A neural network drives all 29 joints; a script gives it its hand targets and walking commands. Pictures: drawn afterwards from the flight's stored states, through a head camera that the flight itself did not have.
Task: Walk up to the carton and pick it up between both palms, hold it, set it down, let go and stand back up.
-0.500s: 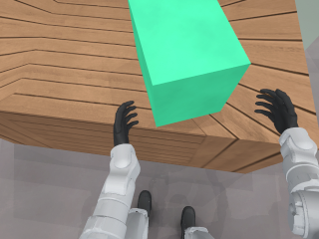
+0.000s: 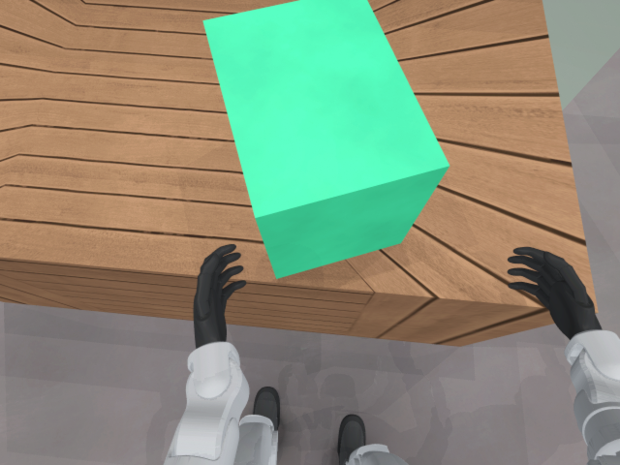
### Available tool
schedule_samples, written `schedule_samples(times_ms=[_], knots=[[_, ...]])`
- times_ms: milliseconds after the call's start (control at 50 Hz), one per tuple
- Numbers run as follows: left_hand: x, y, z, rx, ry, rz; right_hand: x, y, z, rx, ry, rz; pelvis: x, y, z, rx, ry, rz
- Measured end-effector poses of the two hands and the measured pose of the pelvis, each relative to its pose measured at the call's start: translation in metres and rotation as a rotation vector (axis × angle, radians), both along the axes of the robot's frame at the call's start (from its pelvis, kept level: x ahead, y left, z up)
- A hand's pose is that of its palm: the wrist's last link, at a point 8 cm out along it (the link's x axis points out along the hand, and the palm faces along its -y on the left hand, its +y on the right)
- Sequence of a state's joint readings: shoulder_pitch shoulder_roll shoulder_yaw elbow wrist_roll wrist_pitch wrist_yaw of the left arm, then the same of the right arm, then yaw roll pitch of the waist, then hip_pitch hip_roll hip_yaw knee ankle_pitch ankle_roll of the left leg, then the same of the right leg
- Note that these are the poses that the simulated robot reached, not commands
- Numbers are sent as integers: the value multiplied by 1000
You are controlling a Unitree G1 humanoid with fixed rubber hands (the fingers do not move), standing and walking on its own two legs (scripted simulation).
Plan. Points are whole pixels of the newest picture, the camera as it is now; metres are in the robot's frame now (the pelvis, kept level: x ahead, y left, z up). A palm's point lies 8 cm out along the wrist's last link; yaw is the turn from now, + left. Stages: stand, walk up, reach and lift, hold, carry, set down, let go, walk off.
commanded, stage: set down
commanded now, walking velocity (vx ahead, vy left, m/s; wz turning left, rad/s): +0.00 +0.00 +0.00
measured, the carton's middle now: (314, 146) +0.54 +0.06 -0.05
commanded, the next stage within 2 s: none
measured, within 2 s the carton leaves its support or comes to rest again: neither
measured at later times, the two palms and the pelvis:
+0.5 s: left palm (194, 376) +0.21 +0.16 -0.01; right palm (591, 394) +0.24 -0.29 -0.05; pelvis -0.02 +0.00 +0.00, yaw +0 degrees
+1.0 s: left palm (206, 375) +0.22 +0.15 -0.02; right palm (603, 413) +0.22 -0.29 -0.03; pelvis -0.01 +0.01 +0.01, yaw -2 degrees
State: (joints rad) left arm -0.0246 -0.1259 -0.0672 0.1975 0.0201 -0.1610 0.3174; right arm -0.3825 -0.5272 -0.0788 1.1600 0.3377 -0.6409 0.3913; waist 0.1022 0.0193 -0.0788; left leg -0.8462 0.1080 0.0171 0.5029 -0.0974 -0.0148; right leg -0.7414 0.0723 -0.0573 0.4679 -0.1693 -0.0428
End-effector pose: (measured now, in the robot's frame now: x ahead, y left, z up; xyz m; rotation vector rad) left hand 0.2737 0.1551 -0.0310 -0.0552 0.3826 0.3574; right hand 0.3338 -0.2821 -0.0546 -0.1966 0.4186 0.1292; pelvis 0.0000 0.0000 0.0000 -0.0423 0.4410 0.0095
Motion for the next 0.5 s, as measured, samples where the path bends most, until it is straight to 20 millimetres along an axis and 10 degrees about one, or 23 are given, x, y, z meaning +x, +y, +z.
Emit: schedule_samples(times_ms=[180, 500], knots=[[-25, 0, -15, -15, 57, -12, -14, 4, -6, -6, -16, -8, 1, 1, 0, -1, 1, 0], [-61, 3, 22, -22, -64, -16, -95, -4, 9, 13, 50, -79, -22, 3, 5, -1, -160, 5]])
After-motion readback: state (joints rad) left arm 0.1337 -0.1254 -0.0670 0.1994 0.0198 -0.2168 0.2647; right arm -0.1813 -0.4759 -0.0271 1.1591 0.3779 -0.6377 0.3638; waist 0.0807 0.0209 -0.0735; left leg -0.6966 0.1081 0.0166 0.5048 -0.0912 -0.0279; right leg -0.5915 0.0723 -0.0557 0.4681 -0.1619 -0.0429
